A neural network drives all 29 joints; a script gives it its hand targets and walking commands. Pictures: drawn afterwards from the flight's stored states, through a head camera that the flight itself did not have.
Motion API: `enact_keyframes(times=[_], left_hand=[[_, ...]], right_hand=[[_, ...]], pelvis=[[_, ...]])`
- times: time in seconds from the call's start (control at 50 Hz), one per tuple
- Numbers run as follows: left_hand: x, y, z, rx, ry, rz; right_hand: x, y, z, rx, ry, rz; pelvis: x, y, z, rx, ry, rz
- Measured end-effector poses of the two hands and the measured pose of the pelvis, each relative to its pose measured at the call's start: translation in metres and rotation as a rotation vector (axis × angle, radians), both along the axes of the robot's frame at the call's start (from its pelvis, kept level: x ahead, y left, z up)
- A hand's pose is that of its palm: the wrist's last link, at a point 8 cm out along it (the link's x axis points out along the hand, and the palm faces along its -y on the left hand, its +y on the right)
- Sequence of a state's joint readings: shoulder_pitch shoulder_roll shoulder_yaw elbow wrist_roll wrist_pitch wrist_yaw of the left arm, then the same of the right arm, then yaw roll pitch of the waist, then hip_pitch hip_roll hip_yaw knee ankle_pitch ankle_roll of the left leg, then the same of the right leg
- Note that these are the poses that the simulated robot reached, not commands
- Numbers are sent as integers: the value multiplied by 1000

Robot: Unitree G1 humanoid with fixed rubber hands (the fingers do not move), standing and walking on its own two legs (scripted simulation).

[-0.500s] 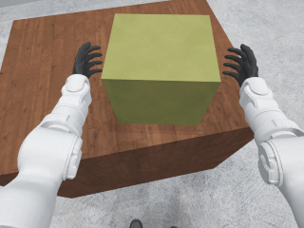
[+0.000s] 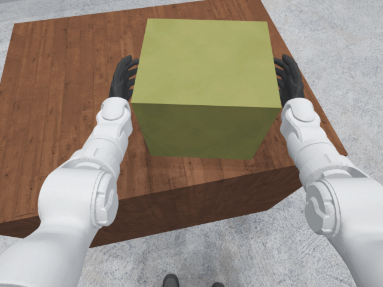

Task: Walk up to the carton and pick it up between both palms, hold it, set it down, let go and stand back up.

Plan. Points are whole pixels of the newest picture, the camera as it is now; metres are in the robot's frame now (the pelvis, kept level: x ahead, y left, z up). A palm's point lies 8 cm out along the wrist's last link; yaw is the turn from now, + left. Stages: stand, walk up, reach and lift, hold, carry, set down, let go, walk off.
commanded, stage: reach and lift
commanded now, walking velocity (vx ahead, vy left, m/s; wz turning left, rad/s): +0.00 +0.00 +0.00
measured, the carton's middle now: (203, 94) +0.53 +0.01 +0.02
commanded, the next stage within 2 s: none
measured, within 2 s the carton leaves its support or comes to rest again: neither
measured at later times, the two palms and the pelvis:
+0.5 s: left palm (122, 101) +0.47 +0.17 +0.06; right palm (291, 110) +0.46 -0.16 +0.06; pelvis +0.00 +0.02 +0.01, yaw -1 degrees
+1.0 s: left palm (123, 103) +0.47 +0.17 +0.06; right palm (290, 109) +0.47 -0.16 +0.06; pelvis +0.01 -0.01 +0.01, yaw +0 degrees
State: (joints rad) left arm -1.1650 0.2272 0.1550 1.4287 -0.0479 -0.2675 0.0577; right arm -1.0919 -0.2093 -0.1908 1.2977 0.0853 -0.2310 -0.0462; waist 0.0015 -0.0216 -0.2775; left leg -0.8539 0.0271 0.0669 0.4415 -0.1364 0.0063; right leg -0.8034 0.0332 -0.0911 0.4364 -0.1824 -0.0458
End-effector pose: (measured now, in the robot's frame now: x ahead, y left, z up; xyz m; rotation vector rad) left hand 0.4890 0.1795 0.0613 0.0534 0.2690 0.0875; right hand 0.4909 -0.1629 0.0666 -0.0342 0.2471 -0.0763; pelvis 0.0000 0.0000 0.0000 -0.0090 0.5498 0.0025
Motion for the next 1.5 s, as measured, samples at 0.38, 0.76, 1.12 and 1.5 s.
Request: enact_keyframes(times=[0.38,0.76,1.12,1.5], left_hand=[[-9,-6,1,-14,-2,16],[-15,-6,-2,-27,3,44],[-16,-7,-2,-40,-4,52],[-17,-7,-3,-51,-12,53]], right_hand=[[-24,1,-6,-22,-22,-60],[-25,1,-9,-30,-35,-45],[-26,2,-11,-15,-50,-59],[-27,3,-11,-27,-60,-67]], pelvis=[[0,16,9,-10,-78,-18],[6,1,14,5,-147,-18],[8,-9,13,19,-146,-12],[9,-6,12,17,-138,-13]])
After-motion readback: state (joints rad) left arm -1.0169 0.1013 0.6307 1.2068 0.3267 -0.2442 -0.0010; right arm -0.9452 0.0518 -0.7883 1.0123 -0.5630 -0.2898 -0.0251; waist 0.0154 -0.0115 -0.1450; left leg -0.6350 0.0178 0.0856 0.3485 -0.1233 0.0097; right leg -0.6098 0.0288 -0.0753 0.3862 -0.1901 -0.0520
